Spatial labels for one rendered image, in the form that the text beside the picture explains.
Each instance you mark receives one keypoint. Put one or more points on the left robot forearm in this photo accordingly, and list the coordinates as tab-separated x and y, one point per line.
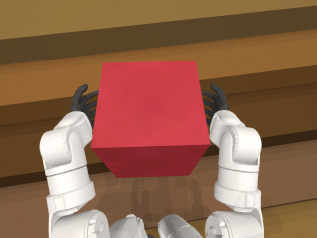
65	165

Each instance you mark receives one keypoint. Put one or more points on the robot thigh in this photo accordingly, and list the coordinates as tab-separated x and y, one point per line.
128	227
174	226

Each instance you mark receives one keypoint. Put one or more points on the right robot hand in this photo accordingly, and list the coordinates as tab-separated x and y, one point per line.
220	101

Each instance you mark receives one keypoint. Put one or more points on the right robot forearm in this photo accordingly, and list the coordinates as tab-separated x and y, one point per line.
239	162

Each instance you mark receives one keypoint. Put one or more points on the left robot thigh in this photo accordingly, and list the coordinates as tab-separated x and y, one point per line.
128	227

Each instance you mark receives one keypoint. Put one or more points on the carton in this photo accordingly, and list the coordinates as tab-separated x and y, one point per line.
150	119

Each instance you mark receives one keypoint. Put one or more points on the robot right upper arm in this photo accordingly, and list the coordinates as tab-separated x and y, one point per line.
232	224

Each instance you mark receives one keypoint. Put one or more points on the robot left upper arm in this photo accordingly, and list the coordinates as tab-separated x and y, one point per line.
87	224

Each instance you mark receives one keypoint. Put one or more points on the right robot thigh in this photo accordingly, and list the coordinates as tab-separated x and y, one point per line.
174	226

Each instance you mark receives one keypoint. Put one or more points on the left robot hand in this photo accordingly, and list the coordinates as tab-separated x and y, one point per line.
79	103

